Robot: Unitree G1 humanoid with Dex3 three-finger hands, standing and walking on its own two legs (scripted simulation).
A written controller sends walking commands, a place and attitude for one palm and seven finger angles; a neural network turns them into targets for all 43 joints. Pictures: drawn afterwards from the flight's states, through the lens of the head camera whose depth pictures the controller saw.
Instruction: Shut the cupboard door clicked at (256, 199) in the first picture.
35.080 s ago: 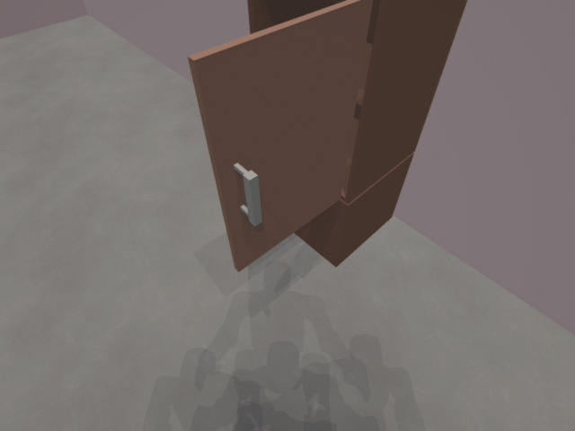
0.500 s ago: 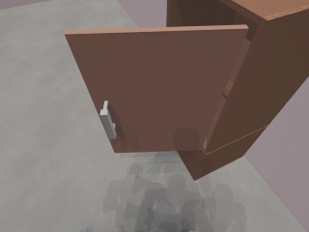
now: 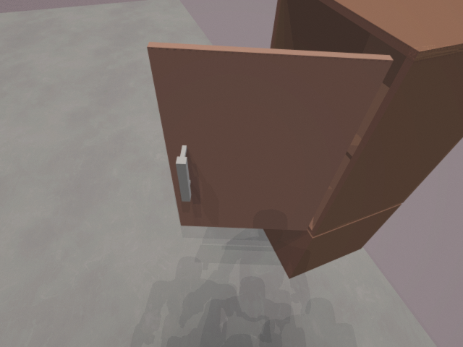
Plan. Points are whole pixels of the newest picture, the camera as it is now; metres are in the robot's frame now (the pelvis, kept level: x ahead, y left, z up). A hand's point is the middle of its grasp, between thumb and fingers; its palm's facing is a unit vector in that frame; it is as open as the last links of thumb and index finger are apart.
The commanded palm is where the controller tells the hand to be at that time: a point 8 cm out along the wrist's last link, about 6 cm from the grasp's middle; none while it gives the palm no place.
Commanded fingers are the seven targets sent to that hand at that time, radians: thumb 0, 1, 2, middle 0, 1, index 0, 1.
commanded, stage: come to a stop and stand still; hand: left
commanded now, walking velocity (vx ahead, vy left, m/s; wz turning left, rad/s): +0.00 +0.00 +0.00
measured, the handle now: (185, 174) +0.49 +0.15 -0.04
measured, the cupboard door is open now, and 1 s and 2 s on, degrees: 67 67 67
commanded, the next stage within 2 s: look again from close up in 0.34 s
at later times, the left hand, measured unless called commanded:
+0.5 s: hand out of the picture -0.02 +0.15 -0.17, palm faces -0.01 -0.99 -0.16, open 7.3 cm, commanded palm none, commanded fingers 0.00 0.90 0.90 -0.20 -0.30 -0.20 -0.30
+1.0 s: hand out of the picture +0.02 +0.18 -0.17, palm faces -0.01 -0.98 -0.22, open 7.3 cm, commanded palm none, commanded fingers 0.00 0.90 0.90 -0.20 -0.30 -0.20 -0.30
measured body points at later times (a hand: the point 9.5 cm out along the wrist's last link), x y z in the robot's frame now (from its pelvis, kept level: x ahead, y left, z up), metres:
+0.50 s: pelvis -0.02 -0.01 +0.00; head +0.00 +0.00 +0.45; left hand -0.02 +0.20 -0.16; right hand -0.07 -0.23 -0.15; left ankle +0.02 +0.10 -0.74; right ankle -0.04 -0.13 -0.74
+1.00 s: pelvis +0.00 +0.00 +0.00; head +0.01 -0.01 +0.45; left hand +0.02 +0.23 -0.15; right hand +0.04 -0.24 -0.15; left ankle +0.02 +0.10 -0.74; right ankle -0.04 -0.13 -0.74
